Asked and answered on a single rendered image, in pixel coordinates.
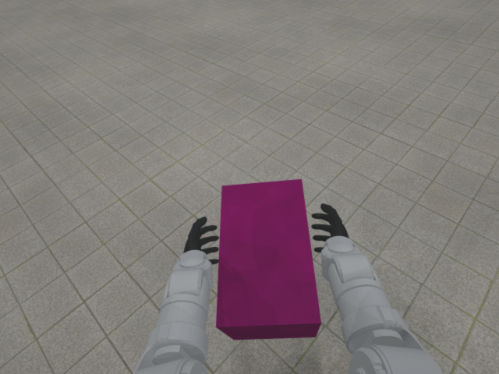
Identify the left robot upper arm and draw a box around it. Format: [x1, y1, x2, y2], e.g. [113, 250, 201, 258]
[135, 358, 208, 374]

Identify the robot left forearm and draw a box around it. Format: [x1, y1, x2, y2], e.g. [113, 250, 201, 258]
[133, 250, 214, 374]

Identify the right robot hand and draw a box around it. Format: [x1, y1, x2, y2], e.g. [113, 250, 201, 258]
[311, 203, 349, 252]

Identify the robot right forearm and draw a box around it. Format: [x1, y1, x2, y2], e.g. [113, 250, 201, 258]
[321, 236, 443, 374]

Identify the right robot upper arm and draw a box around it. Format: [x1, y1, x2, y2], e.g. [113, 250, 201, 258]
[349, 344, 442, 374]

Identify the left robot hand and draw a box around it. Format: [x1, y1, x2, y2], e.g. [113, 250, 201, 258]
[184, 217, 219, 265]

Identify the carton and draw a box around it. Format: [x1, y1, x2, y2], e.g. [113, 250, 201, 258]
[216, 179, 321, 340]

